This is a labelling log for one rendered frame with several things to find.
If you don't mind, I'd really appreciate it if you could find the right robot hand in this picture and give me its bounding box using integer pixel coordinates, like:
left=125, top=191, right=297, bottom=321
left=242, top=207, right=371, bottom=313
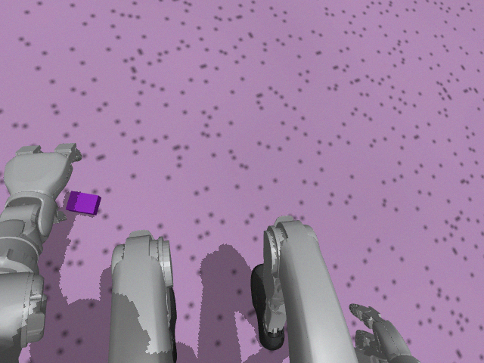
left=349, top=304, right=412, bottom=363

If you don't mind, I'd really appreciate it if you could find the left robot arm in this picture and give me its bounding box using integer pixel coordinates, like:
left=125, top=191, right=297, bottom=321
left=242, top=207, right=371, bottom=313
left=0, top=191, right=56, bottom=363

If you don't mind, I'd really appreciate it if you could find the left robot hand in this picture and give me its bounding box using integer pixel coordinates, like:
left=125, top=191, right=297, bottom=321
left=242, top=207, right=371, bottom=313
left=4, top=143, right=82, bottom=224

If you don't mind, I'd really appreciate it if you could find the small box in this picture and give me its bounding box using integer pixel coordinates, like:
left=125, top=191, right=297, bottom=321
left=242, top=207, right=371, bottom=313
left=66, top=191, right=101, bottom=215

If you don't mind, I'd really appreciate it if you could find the right robot foot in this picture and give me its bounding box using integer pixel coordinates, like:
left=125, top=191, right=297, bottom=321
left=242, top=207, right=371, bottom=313
left=250, top=264, right=284, bottom=350

